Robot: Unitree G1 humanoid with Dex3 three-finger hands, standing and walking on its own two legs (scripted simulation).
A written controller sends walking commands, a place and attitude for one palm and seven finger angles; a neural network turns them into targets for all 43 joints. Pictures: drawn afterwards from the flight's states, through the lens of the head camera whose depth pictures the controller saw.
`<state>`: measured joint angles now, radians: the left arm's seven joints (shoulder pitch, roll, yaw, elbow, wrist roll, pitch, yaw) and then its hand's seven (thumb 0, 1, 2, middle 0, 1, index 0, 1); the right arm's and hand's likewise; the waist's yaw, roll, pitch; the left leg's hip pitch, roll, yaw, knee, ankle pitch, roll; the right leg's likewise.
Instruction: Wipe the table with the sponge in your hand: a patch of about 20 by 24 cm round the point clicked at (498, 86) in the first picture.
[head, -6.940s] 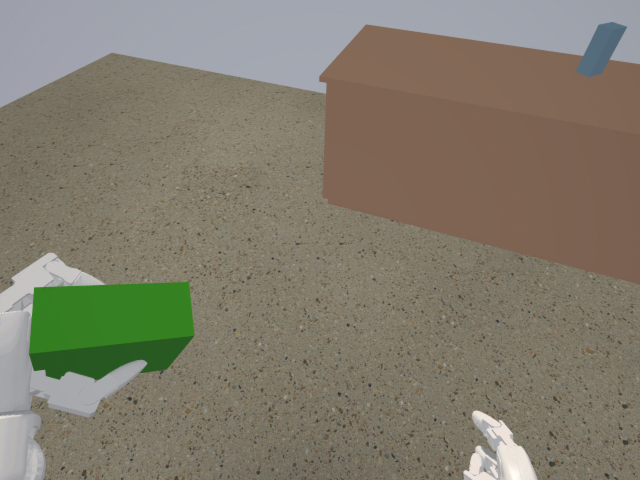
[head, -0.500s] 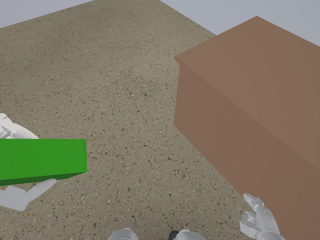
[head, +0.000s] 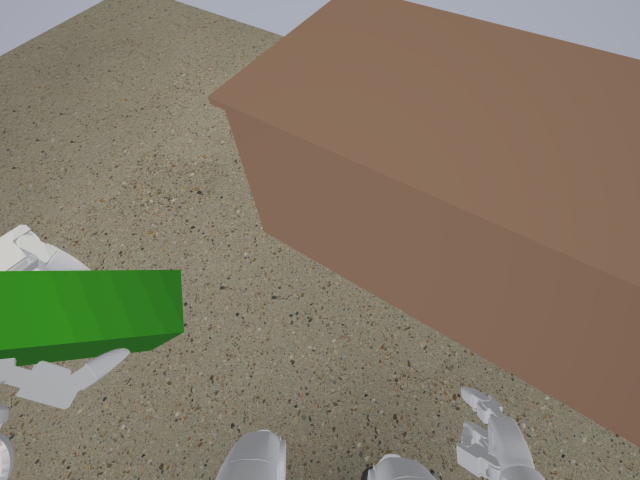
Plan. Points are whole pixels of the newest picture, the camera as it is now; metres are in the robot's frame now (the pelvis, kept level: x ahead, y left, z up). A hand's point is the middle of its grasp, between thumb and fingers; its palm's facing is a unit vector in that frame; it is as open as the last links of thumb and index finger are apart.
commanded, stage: turn to face it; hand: left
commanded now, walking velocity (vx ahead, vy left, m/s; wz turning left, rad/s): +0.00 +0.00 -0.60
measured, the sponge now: (117, 318) +0.24 +0.19 +0.15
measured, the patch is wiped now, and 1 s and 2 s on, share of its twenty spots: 0.00 0.00 0.00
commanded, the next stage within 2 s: take the last steps up to it in 1.58 s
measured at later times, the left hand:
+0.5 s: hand (153, 345) +0.21 +0.14 +0.18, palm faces +0.17 -0.86 -0.48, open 9.7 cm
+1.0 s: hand (314, 415) +0.16 +0.01 +0.18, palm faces -0.15 -0.87 -0.47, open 9.7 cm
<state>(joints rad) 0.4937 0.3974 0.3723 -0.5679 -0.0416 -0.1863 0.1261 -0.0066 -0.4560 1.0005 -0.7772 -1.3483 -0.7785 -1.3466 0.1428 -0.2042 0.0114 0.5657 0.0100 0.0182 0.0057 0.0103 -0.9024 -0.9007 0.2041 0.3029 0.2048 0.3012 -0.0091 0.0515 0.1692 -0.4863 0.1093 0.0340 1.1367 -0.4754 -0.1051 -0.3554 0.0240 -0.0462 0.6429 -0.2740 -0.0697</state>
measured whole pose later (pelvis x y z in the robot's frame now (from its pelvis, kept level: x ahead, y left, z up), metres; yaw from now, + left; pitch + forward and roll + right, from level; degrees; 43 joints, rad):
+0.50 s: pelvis -0.07 -0.04 +0.00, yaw -18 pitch -2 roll +1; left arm 0.45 0.38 0.36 -0.50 -0.02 -0.18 0.14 -0.01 -0.46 1.00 -0.78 -1.35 -0.78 -1.35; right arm 0.20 -0.17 0.02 0.49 0.02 -0.03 0.00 0.01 -0.90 -0.90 0.20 0.30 0.20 0.30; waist 0.07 0.03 0.09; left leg -0.22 0.17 0.16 0.58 -0.30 -0.09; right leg -0.39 -0.01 -0.05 0.77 -0.40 0.05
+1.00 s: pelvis -0.15 -0.06 +0.01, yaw -34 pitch +3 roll +4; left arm 0.51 0.39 0.36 -0.54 -0.04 -0.18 0.15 -0.01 -0.46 1.00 -0.78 -1.35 -0.78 -1.35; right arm 0.16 -0.28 -0.04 0.53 0.01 0.10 0.00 0.01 -0.91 -0.90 0.20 0.30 0.20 0.30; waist 0.01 -0.05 0.04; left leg -0.26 -0.01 0.03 0.59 -0.49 -0.03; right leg -0.42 0.15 0.14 0.39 0.01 -0.11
